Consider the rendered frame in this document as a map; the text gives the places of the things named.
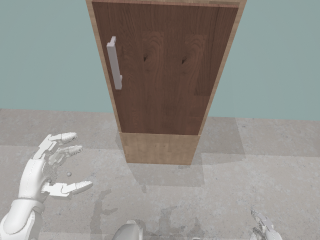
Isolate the left robot shin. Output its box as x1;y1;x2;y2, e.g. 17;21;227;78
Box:
126;220;136;224

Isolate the robot left forearm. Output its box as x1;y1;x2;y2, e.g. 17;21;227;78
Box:
0;198;46;240

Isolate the right robot hand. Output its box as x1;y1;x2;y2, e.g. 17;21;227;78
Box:
250;209;283;240

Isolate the cupboard door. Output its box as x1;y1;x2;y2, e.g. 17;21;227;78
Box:
91;0;239;136

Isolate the left robot thigh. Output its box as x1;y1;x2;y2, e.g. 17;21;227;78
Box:
112;223;143;240

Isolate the handle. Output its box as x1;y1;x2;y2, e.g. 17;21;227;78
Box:
106;36;123;90

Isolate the left robot hand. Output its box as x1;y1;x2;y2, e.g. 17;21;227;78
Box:
18;132;94;203

